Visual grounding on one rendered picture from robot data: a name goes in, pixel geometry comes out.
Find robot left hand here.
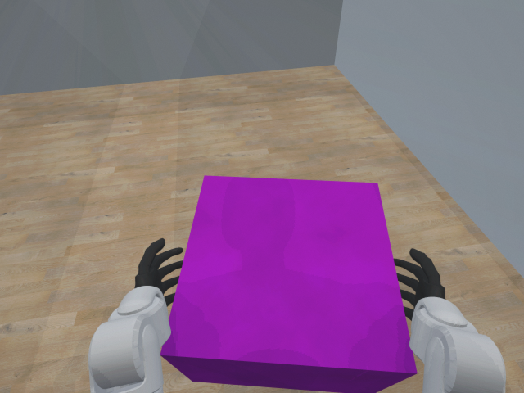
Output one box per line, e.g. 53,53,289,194
135,238,183,307

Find carton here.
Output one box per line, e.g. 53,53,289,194
160,175,417,393

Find robot right hand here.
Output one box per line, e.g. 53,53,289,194
394,248,445,321

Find right robot forearm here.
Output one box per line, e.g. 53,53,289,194
409,297,506,393

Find left robot forearm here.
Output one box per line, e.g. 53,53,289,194
88,286,171,393

